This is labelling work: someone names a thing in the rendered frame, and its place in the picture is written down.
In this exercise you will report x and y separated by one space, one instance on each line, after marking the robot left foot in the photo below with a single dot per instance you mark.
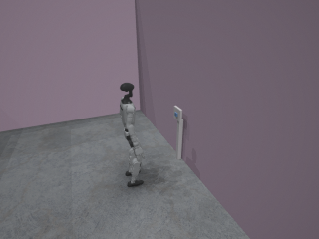
129 173

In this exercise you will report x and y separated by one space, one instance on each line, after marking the right robot upper arm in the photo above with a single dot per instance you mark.
130 113

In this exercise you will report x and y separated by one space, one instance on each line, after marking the robot right hand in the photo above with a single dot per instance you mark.
139 151

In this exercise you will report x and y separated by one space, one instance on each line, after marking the robot right forearm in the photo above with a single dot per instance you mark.
131 134

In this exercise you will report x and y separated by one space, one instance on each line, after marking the robot left thigh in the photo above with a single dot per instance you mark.
131 152

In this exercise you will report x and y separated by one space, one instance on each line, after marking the panel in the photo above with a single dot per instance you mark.
179 131

